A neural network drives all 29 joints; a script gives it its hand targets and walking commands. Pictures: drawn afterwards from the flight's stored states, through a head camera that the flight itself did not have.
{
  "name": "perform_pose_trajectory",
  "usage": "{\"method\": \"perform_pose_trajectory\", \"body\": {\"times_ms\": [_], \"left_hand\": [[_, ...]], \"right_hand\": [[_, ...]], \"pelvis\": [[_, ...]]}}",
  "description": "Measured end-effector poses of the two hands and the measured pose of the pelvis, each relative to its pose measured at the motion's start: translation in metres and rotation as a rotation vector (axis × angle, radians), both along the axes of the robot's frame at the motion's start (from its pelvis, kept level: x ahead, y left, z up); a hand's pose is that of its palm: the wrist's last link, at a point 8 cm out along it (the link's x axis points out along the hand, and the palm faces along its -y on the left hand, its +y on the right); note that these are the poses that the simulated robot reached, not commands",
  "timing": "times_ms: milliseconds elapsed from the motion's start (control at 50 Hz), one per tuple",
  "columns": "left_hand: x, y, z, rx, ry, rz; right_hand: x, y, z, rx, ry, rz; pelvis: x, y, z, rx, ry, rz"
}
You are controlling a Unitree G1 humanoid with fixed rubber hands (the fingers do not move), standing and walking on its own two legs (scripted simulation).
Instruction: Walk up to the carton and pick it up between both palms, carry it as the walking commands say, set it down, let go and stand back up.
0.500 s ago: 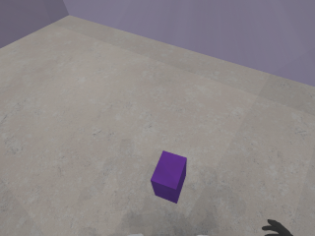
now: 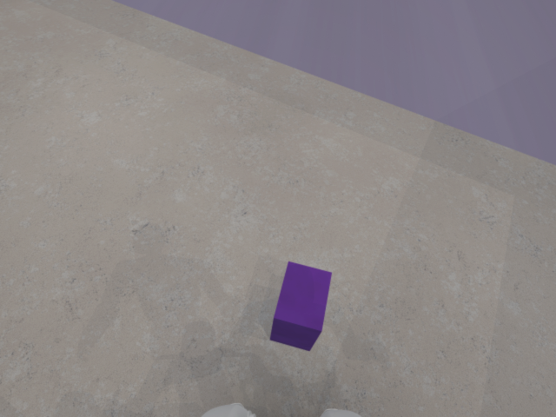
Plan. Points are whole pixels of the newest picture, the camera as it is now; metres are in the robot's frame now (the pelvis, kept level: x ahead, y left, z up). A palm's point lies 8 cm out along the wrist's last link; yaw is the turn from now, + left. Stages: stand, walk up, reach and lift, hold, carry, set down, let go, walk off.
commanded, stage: walk up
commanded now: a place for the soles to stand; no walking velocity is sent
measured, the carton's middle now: (299, 307) +0.48 -0.12 -0.64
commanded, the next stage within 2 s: none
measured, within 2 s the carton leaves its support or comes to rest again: neither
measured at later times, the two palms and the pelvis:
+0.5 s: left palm out of the picture +0.05 +0.45 -0.13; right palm out of the picture +0.07 -0.22 -0.07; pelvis +0.00 +0.11 -0.01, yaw -4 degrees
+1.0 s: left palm out of the picture +0.10 +0.39 -0.11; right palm out of the picture +0.02 -0.26 -0.11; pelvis -0.03 +0.07 -0.02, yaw -10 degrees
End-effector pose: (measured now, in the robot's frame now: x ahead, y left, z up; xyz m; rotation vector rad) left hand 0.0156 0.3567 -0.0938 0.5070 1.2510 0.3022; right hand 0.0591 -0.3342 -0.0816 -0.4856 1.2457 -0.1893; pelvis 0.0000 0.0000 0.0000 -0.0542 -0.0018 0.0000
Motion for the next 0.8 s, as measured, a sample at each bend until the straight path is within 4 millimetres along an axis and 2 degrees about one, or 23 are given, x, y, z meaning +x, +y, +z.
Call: {"method": "perform_pose_trajectory", "body": {"times_ms": [60,140,200,240,300,380,500,620,700,800], "left_hand": [[-0.019,0.025,-0.014,0.038,0.037,0.043],[-0.008,0.053,-0.017,0.016,0.000,0.025],[0.006,0.079,-0.027,-0.006,-0.017,-0.008],[0.018,0.088,-0.025,-0.029,-0.023,-0.022],[0.032,0.099,-0.024,-0.057,-0.048,-0.028],[0.036,0.102,-0.029,-0.094,-0.035,-0.032],[0.036,0.088,-0.040,-0.140,0.010,-0.065],[0.040,0.070,-0.034,-0.132,0.017,-0.106],[0.043,0.062,-0.030,-0.082,-0.008,-0.115],[0.060,0.047,-0.017,-0.080,-0.059,-0.157]], "right_hand": [[0.025,0.010,-0.007,-0.022,-0.100,0.002],[0.042,0.053,-0.018,0.011,-0.140,0.027],[0.039,0.087,-0.029,0.028,-0.173,0.018],[0.032,0.108,-0.025,0.049,-0.179,-0.008],[0.024,0.124,-0.014,0.036,-0.169,-0.019],[0.019,0.127,0.003,-0.010,-0.165,-0.021],[0.006,0.117,0.013,-0.047,-0.161,-0.043],[-0.008,0.101,0.001,-0.012,-0.162,-0.079],[-0.014,0.083,-0.022,0.028,-0.183,-0.120],[-0.023,0.082,-0.032,0.067,-0.183,-0.154]], "pelvis": [[0.005,0.017,-0.017,0.012,-0.023,-0.035],[0.005,0.057,-0.022,-0.009,-0.023,-0.015],[0.001,0.085,-0.031,-0.010,-0.038,-0.033],[0.002,0.095,-0.024,-0.017,-0.035,-0.046],[0.001,0.106,-0.016,-0.030,-0.020,-0.046],[0.000,0.113,-0.009,-0.037,-0.002,-0.051],[-0.004,0.109,-0.008,-0.018,0.009,-0.077],[-0.008,0.093,-0.010,0.005,0.009,-0.109],[-0.011,0.075,-0.022,0.051,-0.013,-0.132],[-0.016,0.072,-0.020,0.056,-0.019,-0.144]]}}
